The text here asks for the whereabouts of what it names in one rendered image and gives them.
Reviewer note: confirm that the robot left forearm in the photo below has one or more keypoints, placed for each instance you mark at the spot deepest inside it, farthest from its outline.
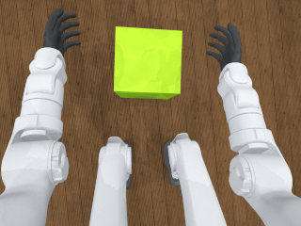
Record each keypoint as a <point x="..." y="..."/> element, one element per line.
<point x="42" y="103"/>

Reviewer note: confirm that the robot left foot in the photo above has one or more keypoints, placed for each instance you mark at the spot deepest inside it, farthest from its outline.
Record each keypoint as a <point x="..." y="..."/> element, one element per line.
<point x="128" y="183"/>

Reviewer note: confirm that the robot right forearm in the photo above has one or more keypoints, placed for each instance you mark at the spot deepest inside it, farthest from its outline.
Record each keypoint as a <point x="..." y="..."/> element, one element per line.
<point x="248" y="132"/>

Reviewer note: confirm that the robot left upper arm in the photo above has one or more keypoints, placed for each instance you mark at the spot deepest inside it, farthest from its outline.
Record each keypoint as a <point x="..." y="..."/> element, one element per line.
<point x="31" y="171"/>

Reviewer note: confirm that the carton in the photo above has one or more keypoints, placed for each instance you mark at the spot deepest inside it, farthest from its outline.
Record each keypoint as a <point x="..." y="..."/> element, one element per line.
<point x="148" y="63"/>

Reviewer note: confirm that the robot left hand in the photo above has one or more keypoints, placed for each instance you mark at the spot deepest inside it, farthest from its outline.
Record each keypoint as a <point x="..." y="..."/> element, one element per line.
<point x="54" y="36"/>

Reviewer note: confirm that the left robot shin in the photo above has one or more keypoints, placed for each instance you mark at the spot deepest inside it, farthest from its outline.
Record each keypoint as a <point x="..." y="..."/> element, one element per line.
<point x="111" y="140"/>

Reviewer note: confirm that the robot right upper arm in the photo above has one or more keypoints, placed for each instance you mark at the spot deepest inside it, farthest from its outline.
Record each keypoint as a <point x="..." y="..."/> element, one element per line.
<point x="265" y="181"/>

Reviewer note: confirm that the robot right hand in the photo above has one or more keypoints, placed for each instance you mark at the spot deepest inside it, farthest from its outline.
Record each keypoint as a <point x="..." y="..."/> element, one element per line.
<point x="231" y="52"/>

